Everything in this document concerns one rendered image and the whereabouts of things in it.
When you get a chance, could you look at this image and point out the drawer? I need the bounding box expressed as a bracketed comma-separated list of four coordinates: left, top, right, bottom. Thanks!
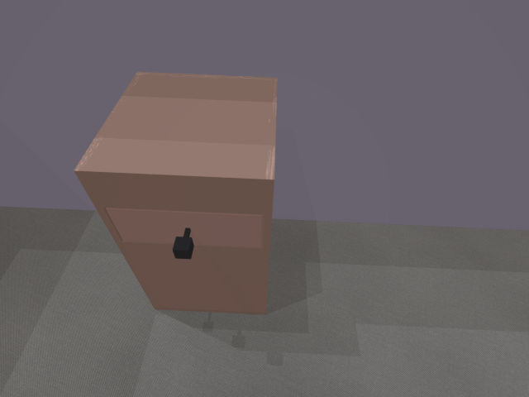
[106, 208, 263, 247]

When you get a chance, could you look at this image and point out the cabinet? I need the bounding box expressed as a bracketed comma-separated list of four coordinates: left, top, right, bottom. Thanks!
[74, 72, 278, 315]

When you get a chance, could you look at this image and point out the handle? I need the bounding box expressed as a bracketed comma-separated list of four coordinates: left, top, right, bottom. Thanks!
[173, 228, 194, 259]

